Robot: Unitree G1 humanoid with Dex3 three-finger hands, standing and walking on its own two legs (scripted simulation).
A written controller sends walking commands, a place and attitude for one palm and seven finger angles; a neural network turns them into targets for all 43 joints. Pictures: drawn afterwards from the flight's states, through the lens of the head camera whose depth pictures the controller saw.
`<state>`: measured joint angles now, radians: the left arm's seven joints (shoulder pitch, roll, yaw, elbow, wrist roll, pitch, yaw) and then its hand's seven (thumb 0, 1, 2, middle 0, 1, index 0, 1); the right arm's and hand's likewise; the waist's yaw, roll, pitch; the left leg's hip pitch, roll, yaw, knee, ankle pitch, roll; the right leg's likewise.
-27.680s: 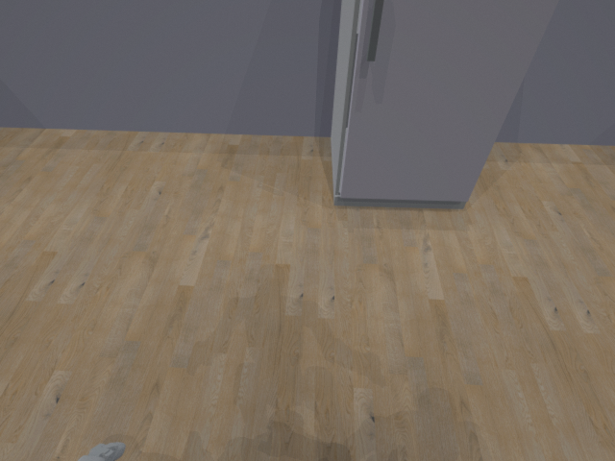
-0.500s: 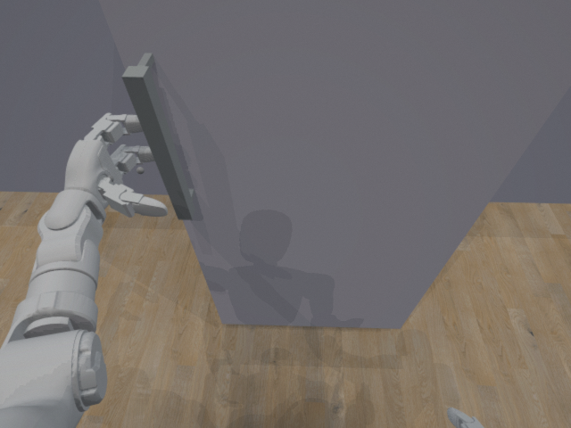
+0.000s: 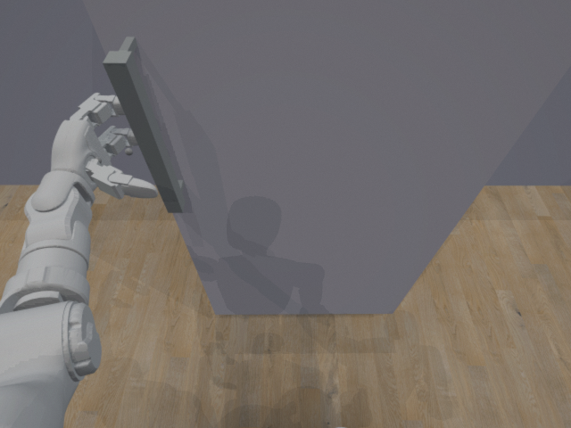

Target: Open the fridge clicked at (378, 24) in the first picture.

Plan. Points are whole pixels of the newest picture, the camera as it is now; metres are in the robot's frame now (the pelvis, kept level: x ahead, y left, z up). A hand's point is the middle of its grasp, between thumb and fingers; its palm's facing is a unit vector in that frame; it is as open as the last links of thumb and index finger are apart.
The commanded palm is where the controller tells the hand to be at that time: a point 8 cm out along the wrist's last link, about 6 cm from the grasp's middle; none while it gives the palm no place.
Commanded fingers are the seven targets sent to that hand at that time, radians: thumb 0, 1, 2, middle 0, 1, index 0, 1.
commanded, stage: slide the fingers in behind the handle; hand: left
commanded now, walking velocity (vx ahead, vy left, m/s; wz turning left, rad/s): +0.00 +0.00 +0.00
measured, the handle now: (156, 138) +0.49 +0.18 +0.13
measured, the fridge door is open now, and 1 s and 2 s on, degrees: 0 0 0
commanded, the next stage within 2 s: grip the handle and tug to test in 1.72 s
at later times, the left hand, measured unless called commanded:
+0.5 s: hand (129, 168) +0.43 +0.20 +0.14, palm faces +0.00 -1.00 +0.00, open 14.0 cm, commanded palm +0.40 +0.25 +0.14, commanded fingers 0.00 -0.50 0.30 -0.30 -1.20 -0.30 -1.20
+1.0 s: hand (149, 165) +0.43 +0.18 +0.14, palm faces +0.01 -1.00 +0.00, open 14.2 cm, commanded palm +0.40 +0.22 +0.14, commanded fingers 0.00 -0.50 0.30 -0.30 -1.20 -0.30 -1.20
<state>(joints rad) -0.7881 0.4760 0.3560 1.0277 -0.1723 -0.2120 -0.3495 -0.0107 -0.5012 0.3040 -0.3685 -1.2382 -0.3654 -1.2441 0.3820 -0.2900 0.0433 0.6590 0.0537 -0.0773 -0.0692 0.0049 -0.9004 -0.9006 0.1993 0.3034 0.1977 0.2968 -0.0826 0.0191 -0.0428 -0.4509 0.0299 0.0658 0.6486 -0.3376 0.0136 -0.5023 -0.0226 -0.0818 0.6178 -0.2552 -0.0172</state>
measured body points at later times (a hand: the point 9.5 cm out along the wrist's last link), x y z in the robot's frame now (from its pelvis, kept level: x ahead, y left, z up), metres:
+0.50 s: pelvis +0.01 +0.01 +0.00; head +0.03 +0.00 +0.45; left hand +0.42 +0.26 +0.14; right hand +0.12 -0.25 -0.10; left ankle -0.01 +0.11 -0.72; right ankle +0.03 -0.11 -0.72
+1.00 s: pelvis +0.01 +0.00 +0.01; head +0.03 -0.01 +0.46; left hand +0.42 +0.23 +0.14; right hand +0.10 -0.26 -0.10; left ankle -0.01 +0.11 -0.72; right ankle +0.03 -0.11 -0.72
